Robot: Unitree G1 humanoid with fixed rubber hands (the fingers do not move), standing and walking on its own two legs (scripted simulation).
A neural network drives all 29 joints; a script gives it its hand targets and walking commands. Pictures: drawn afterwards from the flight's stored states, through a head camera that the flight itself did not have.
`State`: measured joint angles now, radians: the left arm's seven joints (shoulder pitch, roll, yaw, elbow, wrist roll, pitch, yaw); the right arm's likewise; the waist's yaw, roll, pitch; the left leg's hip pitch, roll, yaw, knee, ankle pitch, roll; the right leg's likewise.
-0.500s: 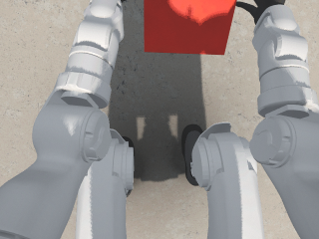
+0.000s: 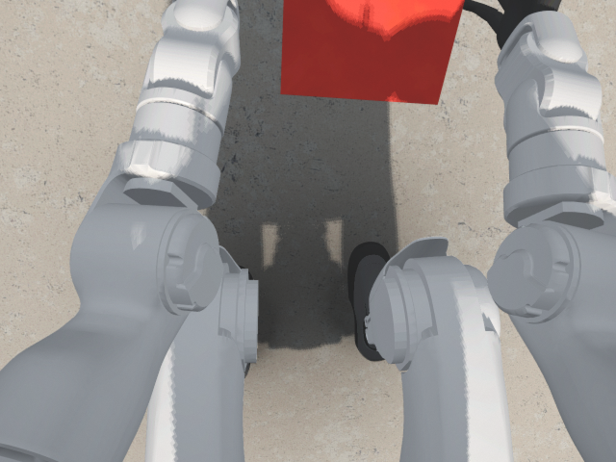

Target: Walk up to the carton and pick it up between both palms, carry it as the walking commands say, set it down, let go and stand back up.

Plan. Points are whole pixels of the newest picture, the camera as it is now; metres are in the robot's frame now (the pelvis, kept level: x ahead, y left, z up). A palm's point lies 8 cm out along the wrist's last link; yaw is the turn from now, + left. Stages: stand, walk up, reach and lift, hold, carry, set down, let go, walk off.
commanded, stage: set down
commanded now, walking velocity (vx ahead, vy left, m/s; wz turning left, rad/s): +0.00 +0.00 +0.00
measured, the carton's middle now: (361, 12) +0.57 -0.08 -0.27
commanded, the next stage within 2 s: none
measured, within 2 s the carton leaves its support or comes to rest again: rests again in 1.48 s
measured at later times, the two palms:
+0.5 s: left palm out of the picture +0.57 +0.08 -0.17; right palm (524, 11) +0.54 -0.21 -0.16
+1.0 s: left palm out of the picture +0.57 +0.08 -0.17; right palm (522, 8) +0.54 -0.21 -0.16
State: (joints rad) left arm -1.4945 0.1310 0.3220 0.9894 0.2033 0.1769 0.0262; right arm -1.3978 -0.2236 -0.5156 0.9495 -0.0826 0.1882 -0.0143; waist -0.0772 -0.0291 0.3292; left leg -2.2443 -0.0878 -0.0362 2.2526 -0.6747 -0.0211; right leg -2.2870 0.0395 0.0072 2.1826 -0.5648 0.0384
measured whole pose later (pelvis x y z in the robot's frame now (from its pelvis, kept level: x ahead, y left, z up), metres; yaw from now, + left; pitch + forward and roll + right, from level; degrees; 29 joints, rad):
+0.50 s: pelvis +0.01 +0.00 +0.00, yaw +0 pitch +39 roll -2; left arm -1.50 0.12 0.36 0.99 0.25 0.15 0.00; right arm -1.40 -0.22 -0.56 0.96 -0.11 0.15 0.02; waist -0.08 -0.03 0.33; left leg -2.24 -0.09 -0.03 2.26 -0.70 -0.02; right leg -2.29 0.04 0.01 2.19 -0.59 0.04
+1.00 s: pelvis +0.01 +0.00 +0.00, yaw +0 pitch +39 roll -2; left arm -1.51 0.14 0.36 1.03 0.24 0.12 -0.03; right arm -1.41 -0.22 -0.58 0.97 -0.12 0.12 0.03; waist -0.08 -0.04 0.34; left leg -2.24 -0.09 -0.03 2.27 -0.71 -0.02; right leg -2.29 0.04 0.01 2.21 -0.60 0.04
